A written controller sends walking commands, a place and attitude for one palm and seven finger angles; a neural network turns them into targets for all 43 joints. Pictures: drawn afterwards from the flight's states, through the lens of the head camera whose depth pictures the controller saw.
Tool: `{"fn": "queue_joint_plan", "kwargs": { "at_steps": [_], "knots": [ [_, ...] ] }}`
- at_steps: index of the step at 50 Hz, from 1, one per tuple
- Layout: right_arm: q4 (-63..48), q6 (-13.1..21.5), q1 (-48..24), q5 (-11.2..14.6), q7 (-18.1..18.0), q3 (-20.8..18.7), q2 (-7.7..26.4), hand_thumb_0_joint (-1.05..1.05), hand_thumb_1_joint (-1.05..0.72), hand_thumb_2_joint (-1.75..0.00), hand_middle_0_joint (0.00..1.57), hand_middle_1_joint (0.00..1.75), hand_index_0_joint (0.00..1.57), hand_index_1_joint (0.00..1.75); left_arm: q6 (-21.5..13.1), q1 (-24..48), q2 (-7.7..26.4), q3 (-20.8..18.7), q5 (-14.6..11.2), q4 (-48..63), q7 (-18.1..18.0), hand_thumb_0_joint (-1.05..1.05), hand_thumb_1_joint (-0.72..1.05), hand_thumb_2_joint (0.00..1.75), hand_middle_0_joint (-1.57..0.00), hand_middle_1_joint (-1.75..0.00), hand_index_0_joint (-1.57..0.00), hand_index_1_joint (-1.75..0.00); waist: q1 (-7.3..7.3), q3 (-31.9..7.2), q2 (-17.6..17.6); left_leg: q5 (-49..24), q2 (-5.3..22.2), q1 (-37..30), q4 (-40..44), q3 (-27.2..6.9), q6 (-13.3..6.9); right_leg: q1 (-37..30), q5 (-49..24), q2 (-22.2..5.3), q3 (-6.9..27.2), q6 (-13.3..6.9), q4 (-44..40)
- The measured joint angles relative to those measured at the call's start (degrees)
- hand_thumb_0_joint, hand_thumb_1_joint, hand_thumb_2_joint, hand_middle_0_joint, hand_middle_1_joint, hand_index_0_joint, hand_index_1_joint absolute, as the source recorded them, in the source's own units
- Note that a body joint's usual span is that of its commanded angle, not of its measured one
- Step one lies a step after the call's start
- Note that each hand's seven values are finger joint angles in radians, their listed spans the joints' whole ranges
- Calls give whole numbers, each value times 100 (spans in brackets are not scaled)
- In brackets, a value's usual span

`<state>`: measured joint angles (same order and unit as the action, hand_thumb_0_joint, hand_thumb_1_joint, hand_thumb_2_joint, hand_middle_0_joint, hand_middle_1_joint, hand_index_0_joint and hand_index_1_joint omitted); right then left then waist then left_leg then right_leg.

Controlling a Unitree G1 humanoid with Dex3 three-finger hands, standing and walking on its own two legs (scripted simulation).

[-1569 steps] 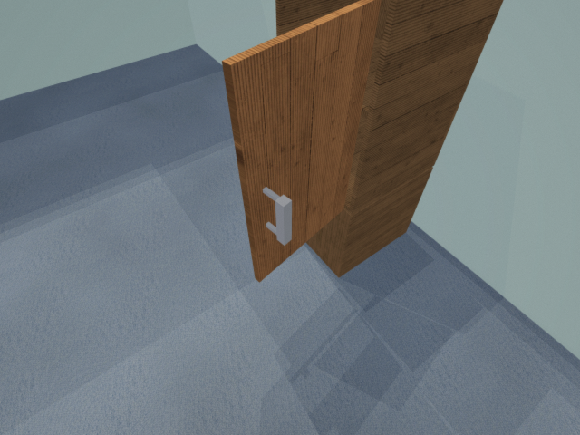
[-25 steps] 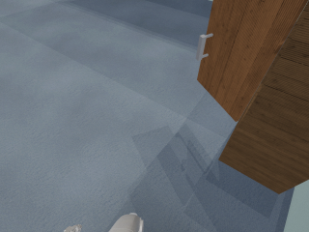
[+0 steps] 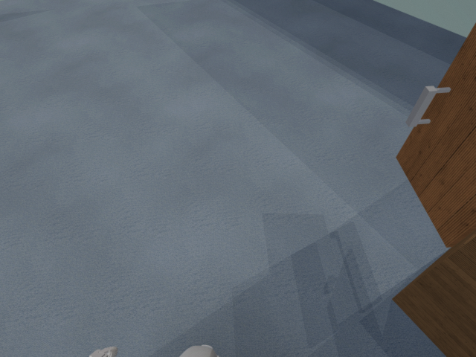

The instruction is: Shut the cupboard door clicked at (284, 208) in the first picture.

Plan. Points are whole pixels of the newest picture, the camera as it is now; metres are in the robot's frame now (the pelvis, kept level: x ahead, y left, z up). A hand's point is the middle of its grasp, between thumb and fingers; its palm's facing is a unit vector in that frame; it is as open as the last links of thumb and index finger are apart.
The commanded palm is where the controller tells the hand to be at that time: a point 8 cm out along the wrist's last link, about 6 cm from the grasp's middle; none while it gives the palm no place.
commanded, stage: walk to a spot facing it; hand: left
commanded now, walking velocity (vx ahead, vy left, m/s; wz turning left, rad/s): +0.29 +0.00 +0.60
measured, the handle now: (427, 107) +0.78 -0.50 -0.07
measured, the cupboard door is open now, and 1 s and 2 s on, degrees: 61 61 61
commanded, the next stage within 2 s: turn to face it in 1.32 s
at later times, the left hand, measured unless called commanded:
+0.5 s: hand out of the picture +0.04 +0.25 -0.17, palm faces +0.33 -0.92 -0.21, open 7.4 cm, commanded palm none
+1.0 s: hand (126, 266) +0.31 +0.27 -0.14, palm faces +0.49 -0.84 -0.22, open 7.2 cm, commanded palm none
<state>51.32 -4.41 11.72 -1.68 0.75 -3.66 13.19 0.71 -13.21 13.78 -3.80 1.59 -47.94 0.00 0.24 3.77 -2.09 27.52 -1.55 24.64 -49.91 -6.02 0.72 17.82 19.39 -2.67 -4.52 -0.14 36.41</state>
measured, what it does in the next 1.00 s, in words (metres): walks ahead, turning left: left foot, then right foot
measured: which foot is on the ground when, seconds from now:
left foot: up 0.00-0.34, down 0.36-0.80, up 0.82-1.00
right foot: down 0.00-0.36, up 0.38-0.78, down 0.80-1.00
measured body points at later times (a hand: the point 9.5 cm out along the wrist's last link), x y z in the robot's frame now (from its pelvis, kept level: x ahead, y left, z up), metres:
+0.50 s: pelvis +0.11 +0.06 +0.01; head +0.15 +0.09 +0.45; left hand +0.03 +0.30 -0.15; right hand +0.29 -0.14 -0.12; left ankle +0.10 +0.16 -0.72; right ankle +0.11 -0.09 -0.65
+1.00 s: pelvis +0.33 +0.08 +0.02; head +0.36 +0.08 +0.47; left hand +0.28 +0.32 -0.12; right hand +0.43 -0.14 -0.14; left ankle +0.26 +0.19 -0.63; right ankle +0.38 +0.00 -0.72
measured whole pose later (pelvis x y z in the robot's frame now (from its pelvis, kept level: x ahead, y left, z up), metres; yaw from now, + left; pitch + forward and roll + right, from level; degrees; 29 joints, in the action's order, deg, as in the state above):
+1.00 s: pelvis +0.33 +0.08 +0.02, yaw +28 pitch +0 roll +0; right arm 59.5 -0.2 18.2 -1.6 1.0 -4.0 10.6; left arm -3.8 -14.6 8.3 -4.4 1.3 -54.3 -0.8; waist 2.5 2.5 -1.7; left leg 15.6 3.2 30.2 -66.2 1.2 -1.1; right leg 11.4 13.5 -3.0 -11.8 -2.0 24.8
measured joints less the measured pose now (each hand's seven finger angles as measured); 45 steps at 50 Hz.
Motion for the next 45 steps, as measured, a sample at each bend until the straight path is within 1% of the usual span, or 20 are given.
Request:
{"fn": "queue_joint_plan", "kwargs": {
  "at_steps": [2, 3, 5, 9, 14, 17, 18, 19, 21, 22, 24, 26, 30, 36, 38, 39, 40, 42, 44, 45],
  "knots": [
    [72, -38, -8, -27, 58, -56, 59, 0, -91, -89, 20, 30, 20, 30, -48, -169, -101, 11, -5, -85, -35, 1, 90, 90, -20, -30, -20, -30, -14, -40, -30, -143, 11, 405, -1160, 207, 17, -189, -44, -86, -137, -39, -167],
    [82, -35, -9, -36, 95, -78, 75, 1, -91, -89, 20, 30, 20, 30, -60, -255, -144, 12, -4, -157, -47, 1, 90, 90, -20, -30, -20, -30, 8, -67, -25, -339, 69, 549, -1509, 335, 44, -317, -82, -131, -208, -30, -339],
    [75, -4, -6, -32, 158, -106, 77, 1, -91, -90, 20, 30, 20, 30, -98, -398, -209, 15, -6, -305, -56, 1, 90, 90, -20, -30, -20, -30, 63, -99, 21, -686, 216, 689, -1689, 560, 102, -591, -200, -219, -372, 17, -732],
    [61, 48, -25, -3, 232, -114, 25, 1, -91, -90, 20, 30, 19, 30, -218, -577, -292, 31, 0, -508, -47, 1, 90, 90, -20, -30, -20, -30, 74, -62, 164, -920, 430, 627, -929, 851, 117, -1056, -313, -372, -774, 76, -1299],
    [66, 105, -259, 8, 286, -41, -43, 1, -91, -90, 19, 30, 19, 30, -300, -752, -332, 30, 21, -667, -15, 1, 90, 90, -20, -30, -20, -30, -132, 121, 314, -762, 506, 257, 542, 1141, -21, -1397, -80, -546, -1226, 262, -1323],
    [-40, 232, -431, -5, 293, 28, -75, 1, -91, -90, 19, 30, 19, 30, -280, -931, -278, 15, 3, -775, 20, 1, 90, 90, -20, -30, -20, -30, -231, 202, 442, -771, 389, -181, 1402, 1350, -178, -1448, 317, -763, -1380, 437, -859],
    [-118, 313, -471, -18, 285, 55, -53, 1, -91, -90, 19, 30, 19, 30, -257, -1028, -269, 9, -17, -806, 39, 1, 90, 90, -20, -30, -20, -30, -235, 189, 440, -972, 357, -343, 1685, 1359, -289, -1294, 526, -863, -1363, 434, -378],
    [-183, 409, -524, -29, 251, 62, -51, 1, -91, -90, 19, 30, 19, 30, -192, -1051, -249, 3, -32, -849, 67, 1, 90, 90, -20, -30, -20, -30, -204, 213, 437, -1436, 345, -292, 1587, 1352, -345, -996, 786, -904, -1144, 401, 430],
    [-220, 553, -571, -15, 159, 109, -109, 0, -91, -90, 20, 30, 20, 30, -20, -946, -166, -11, -25, -932, 75, 1, 90, 90, -20, -30, -20, -30, -187, 282, 501, -1309, 298, -299, 1253, 1365, -384, -267, 1013, -779, -465, 287, 2017],
    [-222, 590, -530, -6, 109, 138, -140, 0, -91, -90, 20, 30, 20, 30, 30, -863, -133, -29, -21, -951, 71, 1, 90, 90, -20, -30, -20, -30, -176, 273, 515, -1184, 276, -387, 1268, 1360, -386, 61, 926, -700, -258, 248, 2510],
    [-172, 626, -383, -5, 17, 171, -201, 0, -91, -90, 20, 30, 20, 30, 59, -653, -91, -72, 0, -919, 86, 1, 90, 90, -20, -30, -20, -30, -139, 232, 505, -1109, 218, -635, 1517, 1316, -371, 589, 577, -617, -46, 217, 2866],
    [-41, 647, -198, -1, -42, 195, -254, 0, -91, -90, 20, 30, 20, 30, 33, -430, -76, -97, 13, -802, 110, 1, 91, 90, -20, -30, -19, -30, -102, 182, 469, -1197, 160, -912, 1864, 1253, -348, 979, 196, -585, 70, 223, 2727],
    [310, 646, 243, 17, -87, 187, -337, 0, -92, -89, 20, 30, 20, 30, -33, -11, -107, -101, 10, -541, 153, 1, 91, 90, -20, -30, -19, -30, -17, 47, 385, -1278, 60, -1456, 2480, 1103, -358, 1393, -464, -549, 198, 252, 1906],
    [754, 627, 833, 6, -78, 142, -394, 0, -92, -89, 20, 30, 20, 30, -72, 473, -192, -64, -11, -321, 195, 1, 91, 90, -20, -30, -19, -30, 166, -52, 307, -1042, -4, -2125, 2881, 954, -223, 1258, -1022, -401, 194, 230, 569],
    [875, 611, 987, -3, -80, 123, -395, 0, -91, -90, 20, 30, 20, 30, -107, 551, -215, -53, -10, -276, 209, 1, 91, 90, -20, -30, -19, -30, 226, -60, 264, -804, 28, -2261, 2766, 910, -142, 991, -1030, -292, 141, 183, 182],
    [931, 600, 1071, -1, -80, 115, -396, 0, -91, -90, 20, 30, 20, 30, -148, 563, -220, -44, -7, -250, 217, 1, 91, 90, -20, -30, -19, -30, 246, -68, 243, -627, 56, -2281, 2598, 871, -94, 783, -1016, -225, 108, 147, -48],
    [975, 593, 1169, 17, -74, 109, -402, 0, -91, -90, 20, 30, 20, 30, -225, 562, -212, -25, 8, -213, 224, 1, 91, 90, -20, -30, -19, -30, 260, -91, 239, -380, 71, -2185, 2229, 808, -117, 551, -837, -182, 99, 62, -304],
    [1080, 512, 1119, 60, -65, 79, -340, 0, -91, -90, 20, 30, 20, 30, -365, 601, -319, -2, 18, -236, 173, 1, 91, 90, -20, -30, -20, -30, 235, 21, 67, 117, 118, -1595, 575, 584, -272, 507, -588, -88, -60, -125, -25],
    [1095, 464, 1026, 45, -53, 40, -296, 1, -91, -90, 20, 30, 20, 30, -388, 494, -421, 34, 7, -286, 113, 0, 91, 90, -20, -30, -20, -30, 246, 58, 8, -82, 100, -875, -999, 520, -343, 273, -514, -85, -235, -192, -93],
    [1079, 458, 973, 33, -42, 21, -275, 1, -91, -90, 20, 30, 20, 30, -385, 404, -471, 45, 3, -338, 79, 0, 90, 90, -20, -30, -20, -30, 246, 42, -3, -339, 142, -555, -1467, 558, -340, 117, -530, -82, -316, -198, -247]
  ]
}}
